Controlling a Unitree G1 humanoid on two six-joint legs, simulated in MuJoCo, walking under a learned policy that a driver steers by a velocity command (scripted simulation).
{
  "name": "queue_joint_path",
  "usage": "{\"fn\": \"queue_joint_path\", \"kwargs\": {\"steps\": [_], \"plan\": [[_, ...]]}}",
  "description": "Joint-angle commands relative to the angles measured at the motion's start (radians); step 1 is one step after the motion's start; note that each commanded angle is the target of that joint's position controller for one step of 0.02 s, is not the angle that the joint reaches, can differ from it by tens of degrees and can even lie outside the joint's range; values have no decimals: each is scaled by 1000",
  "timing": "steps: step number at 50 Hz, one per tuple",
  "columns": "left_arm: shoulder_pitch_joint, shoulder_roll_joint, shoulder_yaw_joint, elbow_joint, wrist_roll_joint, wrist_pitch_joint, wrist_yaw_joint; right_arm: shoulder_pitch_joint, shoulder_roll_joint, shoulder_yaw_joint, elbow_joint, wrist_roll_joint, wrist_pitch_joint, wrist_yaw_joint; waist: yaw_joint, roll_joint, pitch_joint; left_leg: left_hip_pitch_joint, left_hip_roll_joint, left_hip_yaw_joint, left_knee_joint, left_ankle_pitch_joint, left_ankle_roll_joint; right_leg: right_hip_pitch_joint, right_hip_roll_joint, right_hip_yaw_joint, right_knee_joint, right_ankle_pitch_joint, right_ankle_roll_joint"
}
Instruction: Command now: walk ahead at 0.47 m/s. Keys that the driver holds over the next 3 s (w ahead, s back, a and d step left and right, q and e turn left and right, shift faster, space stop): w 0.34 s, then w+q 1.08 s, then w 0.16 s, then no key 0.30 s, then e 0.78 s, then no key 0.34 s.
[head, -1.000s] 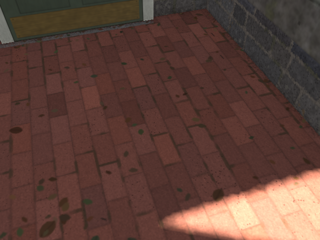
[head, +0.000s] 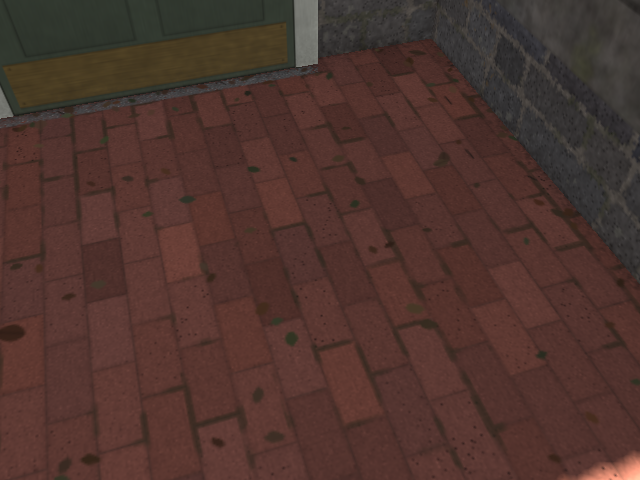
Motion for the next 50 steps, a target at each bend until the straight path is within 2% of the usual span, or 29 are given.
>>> {"fn": "queue_joint_path", "kwargs": {"steps": [1, 2, 3, 4, 6, 8, 10, 12, 14, 17, 18, 19, 20, 21, 22, 23, 24, 25, 26, 29, 32, 36, 42, 45, 46, 47, 48, 49, 50], "plan": [[-151, 29, 15, -115, 24, -18, 15, 240, -40, -12, 85, 15, 7, -13, -63, 29, 18, 290, 314, -427, -365, 1, 214, -488, -90, 58, 289, 158, -85], [-153, 6, 8, -119, 31, -5, 12, 186, 14, 3, 70, 16, 10, -9, -23, 10, 7, 228, 307, -393, -402, 81, 218, -444, -111, 50, 254, 164, -77], [-111, 95, 44, -150, -139, -10, 38, 118, -108, -28, 52, 73, 3, -1, 21, 38, 16, 273, 266, -356, -435, 142, 198, -461, -110, 24, 235, 178, -24], [-128, 110, 44, -142, -143, -5, 53, 113, -111, -29, 65, 83, -4, 1, 30, 33, 24, 260, 257, -311, -448, 170, 183, -481, -134, 27, 186, 176, -2], [-190, 76, 36, -167, -106, 12, 66, 157, -104, -24, 97, 72, -8, -6, 27, 22, 93, 196, 241, -236, -470, 238, 171, -534, -160, 1, 87, 209, 47], [-277, 57, 27, -205, -80, 13, 57, 190, -123, -27, 110, 65, 0, -20, 12, 37, 116, 147, 193, -160, -473, 272, 157, -519, -159, -32, -95, 341, 65], [-362, 48, 20, -226, -78, 13, 46, 229, -159, -34, 111, 67, 3, -29, -24, 40, 104, 104, 153, -101, -477, 299, 134, -390, -118, -69, -324, 483, 64], [-441, 58, 19, -246, -85, 17, 38, 292, -201, -43, 125, 80, 4, -33, -58, 41, 105, 176, 178, -113, -491, 264, 133, -353, -89, -82, -448, 525, 64], [-499, 79, 23, -269, -88, 19, 28, 338, -210, -48, 145, 90, 16, -34, -76, 39, 125, 317, 220, -123, -460, 278, 127, -401, -81, -67, -538, 512, 47], [-505, 121, 37, -283, -83, 10, 13, 348, -228, -57, 154, 80, 41, -35, -57, 64, 103, 485, 265, -124, -340, 508, 97, -385, -50, -79, -604, 405, 0], [-468, 145, 49, -278, -79, 6, 13, 342, -236, -61, 151, 78, 49, -36, -31, 82, 67, 496, 262, -132, -267, 660, 86, -292, -20, -96, -612, 359, -14], [-343, 178, 70, -247, -79, 3, 16, 320, -237, -59, 144, 74, 57, -35, 41, 93, -3, 479, 230, -118, -123, 775, 68, -126, 11, -116, -637, 344, -37], [-133, 236, 95, -193, -75, 3, 27, 295, -216, -48, 121, 64, 58, -33, 127, 90, -132, 308, 179, -93, 115, 681, 39, 199, -51, -56, -585, 375, -77], [22, 346, 121, -167, -46, 8, 39, 391, -100, -15, 90, 56, 43, -25, 114, -119, -321, -105, 34, -50, 535, 225, -26, 655, -346, 357, -587, 317, -210], [45, 285, 105, -155, -56, 14, 38, 431, -95, -7, 117, 80, 19, -17, 115, -233, -452, -271, -44, -199, 757, -307, -37, 740, -451, 704, -769, 176, -288], [-34, 224, 88, -164, -59, 16, 43, 334, -196, -42, 96, 112, 7, -17, 110, -156, -282, -369, 21, -237, 836, -254, -29, 598, -410, 571, -799, 113, -222], [-126, 186, 76, -180, -63, 16, 47, 233, -219, -50, 61, 117, 6, -23, 80, -100, -149, -373, 83, -194, 811, -154, -25, 416, -374, 393, -825, 153, -175], [-200, 150, 66, -176, -60, 9, 43, 181, -203, -53, 49, 104, 15, -32, 42, -36, -61, -327, 120, -177, 753, -90, -27, 242, -332, 277, -874, 223, -148], [-243, 116, 59, -172, -51, 0, 39, 188, -192, -63, 50, 92, 33, -39, 0, -53, -16, -268, 153, -184, 697, -47, -24, 135, -288, 176, -913, 257, -119], [-256, 116, 67, -139, -46, -12, 36, 222, -130, -62, 48, 93, 76, -37, -46, -72, 38, -216, 170, -188, 656, 9, -26, 13, -253, 21, -986, 339, -111], [-229, 147, 79, -113, -39, -11, 53, 147, -136, -67, 11, 84, 84, -37, -45, -46, 70, -310, 169, -208, 562, 131, -39, 35, -247, -81, -999, 429, -113], [-206, 183, 86, -102, -43, -6, 71, 21, -127, -60, -30, 77, 73, -11, -10, -30, 90, -296, 150, -148, 290, 315, -39, 86, -225, -188, -1004, 459, -86], [-104, 225, 105, -66, -69, 30, 80, -159, -117, -47, -121, 80, 74, 29, 55, -18, 140, -370, 127, -62, 99, 212, 2, 330, -301, -238, -929, 544, -71], [-134, 262, 116, -76, -81, 48, 85, -103, -159, -67, -139, 83, 78, 41, -5, -73, 76, -199, 40, 28, 79, 57, 55, 364, -301, -284, -760, 973, -41], [-152, 276, 118, -81, -83, 57, 87, -8, -190, -86, -121, 87, 80, 41, -63, -86, 23, -70, -7, 55, 64, 20, 80, 350, -287, -300, -620, 1110, -28], [-172, 275, 115, -88, -87, 62, 89, 157, -246, -118, -79, 89, 80, 32, -151, -67, -60, 170, -54, 55, -17, 83, 118, 268, -244, -323, -402, 1091, 5], [-162, 235, 100, -112, -63, 54, 90, 311, -349, -155, -44, 86, 88, 9, -198, 58, -153, 488, 89, -194, -39, 106, 180, -10, -193, -324, -75, 719, 56], [-79, 86, 54, -169, -43, 18, 69, 273, -431, -158, -56, 88, 75, 9, -62, 275, -252, 794, 318, -778, -167, -59, 375, -449, 26, -164, 243, -179, 108], [-210, 173, 67, -189, -89, -29, 53, 325, -344, -134, -75, 72, 70, 10, -148, 161, -313, 836, 345, -891, -295, -106, 364, -570, 20, 25, 320, -170, 84]]}}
